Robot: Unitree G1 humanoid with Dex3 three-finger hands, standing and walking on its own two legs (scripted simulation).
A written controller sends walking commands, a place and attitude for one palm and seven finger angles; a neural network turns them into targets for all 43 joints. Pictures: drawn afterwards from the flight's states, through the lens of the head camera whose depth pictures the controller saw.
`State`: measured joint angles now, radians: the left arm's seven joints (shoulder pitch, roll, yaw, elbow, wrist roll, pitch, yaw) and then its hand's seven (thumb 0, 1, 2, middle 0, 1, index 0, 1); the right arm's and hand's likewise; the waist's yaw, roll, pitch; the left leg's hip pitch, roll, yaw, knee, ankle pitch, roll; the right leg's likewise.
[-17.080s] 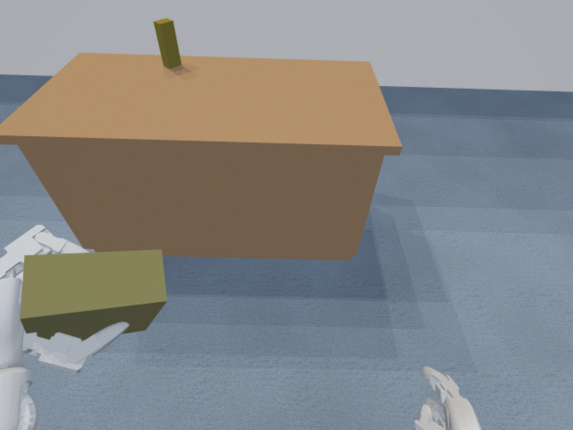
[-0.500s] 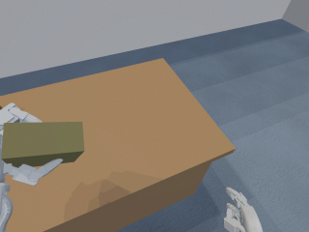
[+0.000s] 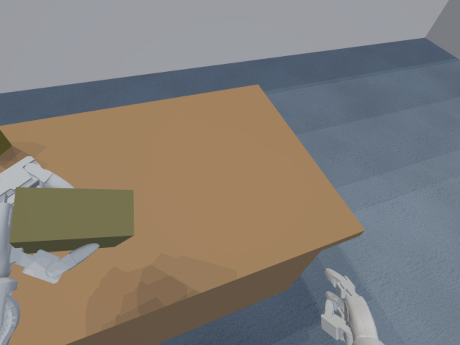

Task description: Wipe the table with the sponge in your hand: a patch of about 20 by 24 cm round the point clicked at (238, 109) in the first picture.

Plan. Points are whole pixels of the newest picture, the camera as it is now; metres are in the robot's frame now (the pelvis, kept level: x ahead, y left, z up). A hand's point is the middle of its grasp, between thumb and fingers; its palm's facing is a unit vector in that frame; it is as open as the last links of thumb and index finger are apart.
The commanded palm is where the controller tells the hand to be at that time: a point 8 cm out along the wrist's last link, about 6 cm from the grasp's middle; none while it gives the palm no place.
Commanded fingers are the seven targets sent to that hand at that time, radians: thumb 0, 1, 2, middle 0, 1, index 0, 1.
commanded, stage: come to a stop and stand still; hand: left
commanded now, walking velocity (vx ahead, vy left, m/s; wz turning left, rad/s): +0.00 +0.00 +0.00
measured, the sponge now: (91, 222) +0.23 +0.22 +0.13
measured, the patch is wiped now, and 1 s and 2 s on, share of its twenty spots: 0.00 0.00 0.00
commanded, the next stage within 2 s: look again from close up in 0.14 s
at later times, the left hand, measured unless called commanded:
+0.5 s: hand (58, 228) +0.21 +0.24 +0.15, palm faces +0.35 -0.85 -0.39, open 9.8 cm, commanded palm +0.15 +0.28 +0.17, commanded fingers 0.00 0.10 1.30 -1.20 -1.60 -1.20 -1.60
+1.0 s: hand (65, 256) +0.19 +0.23 +0.14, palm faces +0.31 -0.71 -0.63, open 9.8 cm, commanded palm +0.15 +0.27 +0.17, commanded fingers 0.00 0.10 1.30 -1.20 -1.60 -1.20 -1.60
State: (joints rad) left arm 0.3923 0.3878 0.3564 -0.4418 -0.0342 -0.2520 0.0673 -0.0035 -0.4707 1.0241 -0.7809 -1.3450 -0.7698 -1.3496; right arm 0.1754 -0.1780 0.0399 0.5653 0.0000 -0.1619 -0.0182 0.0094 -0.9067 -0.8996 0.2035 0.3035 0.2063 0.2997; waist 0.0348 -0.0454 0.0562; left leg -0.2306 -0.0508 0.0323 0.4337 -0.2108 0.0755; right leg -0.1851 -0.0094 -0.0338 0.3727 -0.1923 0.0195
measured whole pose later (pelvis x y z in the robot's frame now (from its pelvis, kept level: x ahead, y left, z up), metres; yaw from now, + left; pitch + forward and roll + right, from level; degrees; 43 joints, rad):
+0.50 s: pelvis -0.01 -0.01 +0.00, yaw +0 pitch +0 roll -2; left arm 0.43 0.37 0.35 -0.44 -0.03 -0.24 0.08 0.00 -0.47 1.03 -0.78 -1.35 -0.77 -1.35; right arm 0.22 -0.20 0.03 0.58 0.00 -0.13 -0.03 0.01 -0.91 -0.90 0.20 0.30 0.21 0.30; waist 0.02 -0.02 0.05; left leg -0.23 -0.04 0.02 0.42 -0.20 0.07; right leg -0.18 0.00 -0.04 0.35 -0.17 0.01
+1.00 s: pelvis -0.02 -0.05 -0.02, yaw +1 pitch -1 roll +0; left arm 0.39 0.50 0.37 -0.40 0.06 -0.09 -0.01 0.00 -0.47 1.03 -0.78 -1.35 -0.77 -1.35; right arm 0.15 -0.25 0.02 0.59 -0.02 -0.12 -0.04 0.01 -0.91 -0.90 0.20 0.30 0.21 0.30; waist 0.07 0.01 0.03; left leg -0.32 -0.02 0.00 0.60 -0.27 0.02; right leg -0.30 0.02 -0.06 0.61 -0.30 -0.04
